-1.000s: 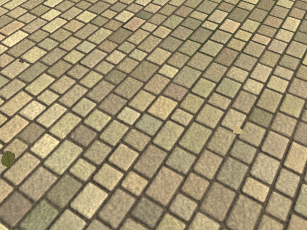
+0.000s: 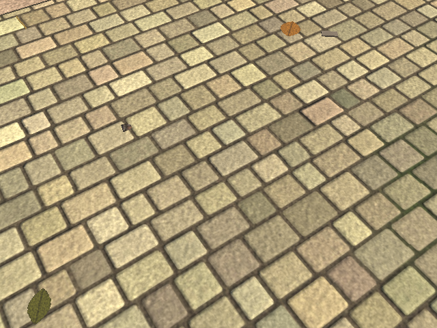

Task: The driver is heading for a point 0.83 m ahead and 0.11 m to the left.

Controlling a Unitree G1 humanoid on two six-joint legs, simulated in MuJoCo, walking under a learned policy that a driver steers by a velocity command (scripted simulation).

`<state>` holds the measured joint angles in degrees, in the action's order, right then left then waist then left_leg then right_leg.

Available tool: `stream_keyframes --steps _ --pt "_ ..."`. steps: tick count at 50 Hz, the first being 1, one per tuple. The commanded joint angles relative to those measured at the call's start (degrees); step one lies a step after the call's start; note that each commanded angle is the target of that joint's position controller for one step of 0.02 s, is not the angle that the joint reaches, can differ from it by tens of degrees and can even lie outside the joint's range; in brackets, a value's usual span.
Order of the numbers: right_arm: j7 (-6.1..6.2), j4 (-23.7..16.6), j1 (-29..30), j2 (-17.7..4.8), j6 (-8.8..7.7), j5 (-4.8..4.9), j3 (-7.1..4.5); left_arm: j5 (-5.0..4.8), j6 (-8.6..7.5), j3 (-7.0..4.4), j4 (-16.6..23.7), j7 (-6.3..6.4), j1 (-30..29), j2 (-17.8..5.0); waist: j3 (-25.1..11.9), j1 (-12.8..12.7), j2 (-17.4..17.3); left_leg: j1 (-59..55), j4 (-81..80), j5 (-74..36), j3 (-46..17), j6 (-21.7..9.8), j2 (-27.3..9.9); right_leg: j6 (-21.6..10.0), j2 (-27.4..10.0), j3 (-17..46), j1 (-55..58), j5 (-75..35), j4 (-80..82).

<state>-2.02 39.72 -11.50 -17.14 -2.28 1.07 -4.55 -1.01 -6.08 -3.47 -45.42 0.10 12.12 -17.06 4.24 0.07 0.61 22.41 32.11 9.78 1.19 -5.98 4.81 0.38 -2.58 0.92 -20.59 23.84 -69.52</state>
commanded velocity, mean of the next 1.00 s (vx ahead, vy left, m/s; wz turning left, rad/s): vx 0.50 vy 0.00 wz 0.42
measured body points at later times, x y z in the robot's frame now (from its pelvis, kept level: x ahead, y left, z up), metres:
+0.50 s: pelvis +0.29 -0.03 +0.01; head +0.31 -0.03 +0.46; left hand +0.37 +0.27 -0.08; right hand +0.45 -0.29 -0.11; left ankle +0.16 +0.06 -0.64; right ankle +0.36 -0.13 -0.73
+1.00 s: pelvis +0.51 +0.12 +0.01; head +0.53 +0.15 +0.46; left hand +0.47 +0.41 -0.12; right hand +0.75 -0.07 -0.08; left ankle +0.52 +0.21 -0.73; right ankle +0.50 -0.06 -0.64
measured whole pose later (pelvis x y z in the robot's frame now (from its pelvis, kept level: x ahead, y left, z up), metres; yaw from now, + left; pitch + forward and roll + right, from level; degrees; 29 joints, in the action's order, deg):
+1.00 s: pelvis +0.51 +0.12 +0.01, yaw +24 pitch +2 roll -1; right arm -1.4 39.3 -11.7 -15.4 -3.2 -0.1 -2.6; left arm -1.4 -4.9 -2.8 -48.9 -0.9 15.6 -18.0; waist 1.9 -0.7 1.8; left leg 18.7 27.1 9.9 2.3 -3.3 1.7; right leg -0.4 -4.5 0.5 -24.5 20.8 -65.3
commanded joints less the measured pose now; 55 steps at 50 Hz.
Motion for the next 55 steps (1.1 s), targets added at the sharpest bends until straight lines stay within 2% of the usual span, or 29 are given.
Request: stream_keyframes --steps 1,4,8,13,16,17,18,19,20,21,22,23,24,25,26,30,35,39,41,42,43,44,45,46,47,48,49,52,55 --pt "0.67 -4.4 -1.1 -6.3 -1.46 -0.96 -1.50 1.40 -1.45 -1.93 5.5 0.15 -1.0 -7.9 -7.6 -0.6 -2.9 -17.0 -18.1 -8.6 -25.9 -12.1 -16.0 -0.1 -4.1 4.9 -15.9 -5.2 3.6" --pt "1.69 -3.8 -2.4 -7.7 -1.67 -0.41 -1.89 2.06 0.04 -1.39 6.1 0.22 -2.3 -5.5 -6.0 -0.9 -1.7 -11.1 -19.3 -15.8 -19.8 -11.6 -13.6 2.5 -3.4 2.9 -14.2 -9.1 12.0" --pt "2.87 -2.6 -5.7 -8.9 -1.03 0.11 -2.23 1.83 0.14 -0.21 8.4 -0.22 -10.9 -2.8 -4.1 2.3 -3.8 -7.9 -18.6 -11.3 -15.5 -7.8 -9.4 3.9 -0.2 2.0 -11.5 -24.9 29.7" --pt "3.17 -0.7 -9.9 -8.5 -0.20 0.58 -2.21 0.67 -0.80 -0.55 10.6 -1.41 -16.9 -4.4 -3.6 4.5 -5.5 -12.0 -14.3 -4.5 -21.1 -6.0 -11.1 2.8 2.4 3.6 -8.2 -27.7 40.2" --pt "3.46 -0.7 -9.4 -8.4 0.37 0.42 -2.34 0.46 -1.64 -1.51 10.2 -1.75 -14.3 -6.3 -4.2 2.5 -7.9 -15.9 -9.1 -6.2 -25.8 -4.9 -12.6 0.5 2.9 3.9 -4.6 -20.5 42.5" --pt "3.42 -1.0 -8.4 -7.7 0.51 0.39 -2.10 0.53 -1.94 -2.11 9.1 -1.52 -10.0 -7.0 -5.6 0.1 -8.4 -15.3 -6.0 -8.8 -25.7 -3.9 -11.4 -0.8 3.2 2.8 1.1 -20.6 44.8" --pt "3.20 -1.7 -7.8 -5.4 0.38 0.09 -1.27 1.25 -2.27 -3.00 8.1 -1.14 -3.8 -8.8 -10.6 -3.0 -7.2 -12.6 2.6 -10.4 -23.2 -2.0 -8.4 -3.3 0.0 4.7 12.2 -20.9 44.8" --pt "3.11 -2.9 -8.7 -2.1 0.21 -1.09 -0.01 1.90 -2.15 -3.81 7.4 -0.61 5.2 -12.1 -19.2 -6.0 0.3 -4.4 19.1 1.2 -17.6 0.4 -4.2 -6.9 -10.4 15.4 27.7 -18.0 43.6" --pt "3.10 -4.4 -16.8 -0.6 -0.22 1.16 0.61 2.10 -1.33 -4.56 5.0 -1.15 8.6 -15.0 -23.8 -1.8 20.7 16.1 35.5 25.6 -12.0 3.6 1.7 -15.8 -21.5 42.9 42.1 -3.4 49.8" --pt "3.34 -2.4 -15.4 -7.0 -0.09 1.62 -0.45 0.75 -1.02 -3.22 6.3 -1.33 6.3 -8.8 -18.1 -3.2 12.1 22.1 42.0 22.4 -13.2 4.5 -3.5 -14.2 -20.9 43.2 38.4 7.9 52.2" --pt "3.24 -3.2 -8.9 -9.5 0.21 1.04 -1.21 0.68 -0.54 -2.38 6.8 -0.96 4.0 -5.8 -11.3 -4.7 6.8 23.2 43.0 16.9 -11.4 5.0 -5.2 -11.7 -18.3 33.2 31.5 5.0 52.7" --pt "3.27 -3.7 -6.2 -8.7 0.43 0.43 -1.22 1.28 -0.16 -1.92 7.0 -0.85 1.5 -5.2 -7.6 -3.7 3.0 21.2 41.9 13.0 -9.9 5.4 -7.0 -10.5 -16.0 26.2 24.8 -2.8 53.7" --pt "3.06 -4.4 -3.8 -7.8 0.46 -0.27 -1.37 1.50 0.06 -1.54 6.5 -0.79 0.1 -3.9 -4.4 -3.1 1.9 20.1 39.0 10.6 -9.8 5.3 -8.4 -9.7 -13.3 20.6 19.9 -8.7 55.2" --pt "2.62 -4.8 -4.8 -6.5 0.63 0.31 -1.30 1.92 -0.09 -1.39 6.1 -0.57 -0.5 -4.1 -4.2 -1.4 5.1 17.5 37.8 9.0 -9.5 5.3 -9.9 -9.8 -12.7 17.2 16.8 -12.0 56.3" --pt "2.42 -4.7 -5.1 -5.2 0.82 0.58 -0.98 1.68 -0.37 -1.35 5.5 -0.65 -0.3 -3.6 -3.9 -1.2 5.7 16.2 36.1 8.7 -8.7 5.5 -10.4 -10.3 -11.7 14.8 15.0 -13.8 57.8" --pt "2.16 -6.0 -1.6 -1.9 0.76 -0.09 0.32 1.10 -0.93 -2.10 2.8 -0.95 1.6 -6.2 -2.9 -1.2 3.4 17.7 25.5 5.0 -7.7 6.2 -10.6 -13.0 -12.2 8.5 14.5 -22.1 60.9" --pt "0.54 -7.3 6.8 -0.9 -0.83 -0.29 1.51 -0.15 0.08 -2.41 0.5 -0.90 3.4 -8.6 -1.9 -3.6 2.7 12.1 7.8 -7.8 -2.6 5.8 -9.7 -11.2 -9.9 0.4 14.8 -26.5 61.4" --pt "-0.11 -9.2 11.2 -2.5 -1.11 0.08 1.18 -1.06 1.31 -2.77 -2.1 -0.81 7.2 -10.5 -0.9 -3.8 4.0 10.1 1.3 -4.6 -1.3 3.8 -8.3 -9.9 -12.9 0.5 20.3 -29.8 59.2" --pt "-0.05 -8.3 6.9 -4.5 -1.13 -0.37 0.13 -1.43 1.99 -2.84 -2.7 -0.55 6.4 -11.4 -3.7 0.0 4.6 1.5 -2.3 -3.1 0.9 1.6 -5.8 -8.3 -12.5 -1.5 21.4 -42.7 52.5" --pt "0.26 -5.7 -0.6 -6.6 -0.99 -0.64 -1.18 -1.40 2.21 -2.41 -3.0 -0.39 6.4 -10.6 -8.3 3.9 3.8 -9.9 -4.1 -4.7 2.3 0.1 -3.9 -6.8 -10.2 -4.1 19.0 -49.3 43.4" --pt "0.93 -3.3 -10.0 -9.9 -0.67 -0.73 -2.63 -0.36 2.08 -1.35 -2.4 -0.14 6.5 -8.4 -14.3 8.1 1.8 -25.0 -2.4 -5.5 -2.5 -2.1 -7.9 -4.4 -7.6 -6.1 10.2 -42.0 30.2" --pt "1.51 -2.7 -14.9 -16.8 -0.43 -1.53 -3.80 1.10 1.19 1.03 0.1 -0.60 11.5 -1.9 -22.5 6.1 -13.1 -45.5 -5.4 2.2 -29.9 -11.5 -24.1 -0.2 0.9 -6.7 -12.6 -10.5 6.5" --pt "1.33 -2.7 -15.4 -12.7 -0.55 -0.66 -2.68 0.36 0.03 0.49 -1.0 -0.82 9.9 -4.6 -27.2 7.2 -12.8 -45.8 -13.5 7.4 -43.7 -14.1 -27.4 -0.2 3.0 2.6 -19.5 9.1 -3.0" --pt "1.07 -2.8 -11.6 -10.1 -0.97 -0.74 -1.53 -1.44 -0.58 -0.71 0.7 -1.14 5.6 -8.6 -17.9 6.6 -10.0 -39.3 -14.3 7.6 -35.6 -11.4 -25.3 -1.2 -0.2 3.6 -24.7 6.3 -5.5" --pt "1.00 -2.9 -8.1 -8.1 -1.19 -0.73 -0.93 -1.56 -0.76 -0.50 1.4 -1.04 2.4 -8.0 -12.6 5.1 -7.4 -31.8 -14.9 4.2 -27.9 -9.7 -22.6 -1.7 -2.8 2.3 -24.3 1.3 -3.1" --pt "0.77 -2.8 -5.0 -6.3 -1.41 -0.90 -0.35 -0.48 -0.57 -0.56 1.4 -0.81 1.3 -7.5 -8.5 3.2 -5.1 -24.6 -16.6 -0.8 -22.7 -8.6 -20.3 -1.4 -4.3 1.9 -22.2 -2.4 0.8" --pt "0.71 -3.0 -2.9 -4.7 -1.82 -1.39 0.08 -0.10 0.13 -0.80 0.8 -0.82 2.6 -7.1 -7.4 1.1 -6.1 -19.9 -18.5 -4.0 -18.9 -7.7 -18.9 -1.2 -5.9 2.6 -18.5 -5.5 3.3" --pt "0.76 -1.6 -1.7 -5.0 -3.38 -1.55 -0.29 -0.35 2.42 -0.33 -0.5 -0.81 4.8 -4.2 -5.7 -1.1 -5.3 -13.6 -23.3 -8.6 -12.4 -8.1 -18.5 0.1 -6.1 3.2 -15.0 -10.3 6.0" --pt "1.42 0.6 -3.3 -5.7 -4.12 -2.17 -0.66 -0.28 3.13 -0.44 0.8 -0.53 0.4 -3.7 -2.8 -0.1 -3.7 -14.1 -25.3 -10.7 -6.4 -7.0 -18.2 1.0 -5.0 5.7 -19.2 -18.5 13.1"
